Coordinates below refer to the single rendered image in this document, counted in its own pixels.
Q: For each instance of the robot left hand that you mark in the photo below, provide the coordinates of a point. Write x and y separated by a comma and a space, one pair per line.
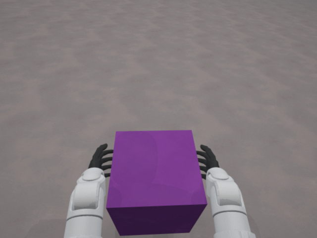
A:
97, 159

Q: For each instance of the left robot forearm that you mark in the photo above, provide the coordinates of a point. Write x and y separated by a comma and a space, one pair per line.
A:
86, 206

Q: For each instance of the carton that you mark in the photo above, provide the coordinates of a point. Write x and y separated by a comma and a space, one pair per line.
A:
155, 184

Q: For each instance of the right robot forearm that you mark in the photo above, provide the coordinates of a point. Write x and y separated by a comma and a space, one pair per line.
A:
227, 205

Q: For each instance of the robot right hand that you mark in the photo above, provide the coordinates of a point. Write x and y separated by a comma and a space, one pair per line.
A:
210, 160

